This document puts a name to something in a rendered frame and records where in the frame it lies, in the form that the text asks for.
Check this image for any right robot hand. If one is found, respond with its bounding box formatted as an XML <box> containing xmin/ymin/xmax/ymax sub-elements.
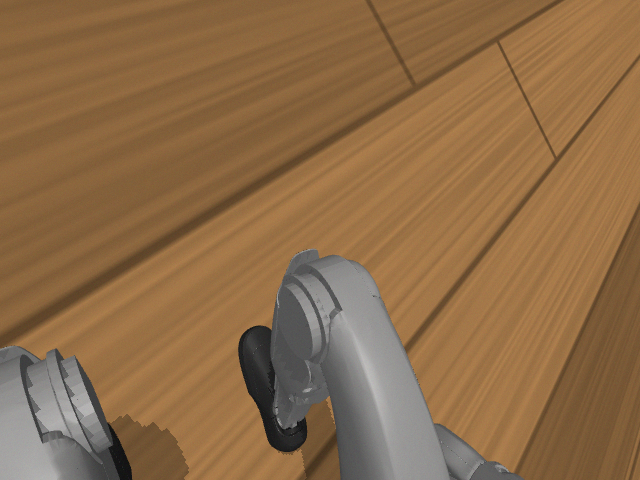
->
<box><xmin>434</xmin><ymin>423</ymin><xmax>487</xmax><ymax>480</ymax></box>

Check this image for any right robot foot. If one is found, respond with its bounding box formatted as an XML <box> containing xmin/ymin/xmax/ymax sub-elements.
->
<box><xmin>238</xmin><ymin>326</ymin><xmax>307</xmax><ymax>452</ymax></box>

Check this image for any right robot arm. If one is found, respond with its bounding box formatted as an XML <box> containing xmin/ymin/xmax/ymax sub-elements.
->
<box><xmin>470</xmin><ymin>461</ymin><xmax>524</xmax><ymax>480</ymax></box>

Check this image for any left robot foot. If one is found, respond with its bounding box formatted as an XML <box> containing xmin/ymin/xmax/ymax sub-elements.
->
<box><xmin>107</xmin><ymin>422</ymin><xmax>132</xmax><ymax>480</ymax></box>

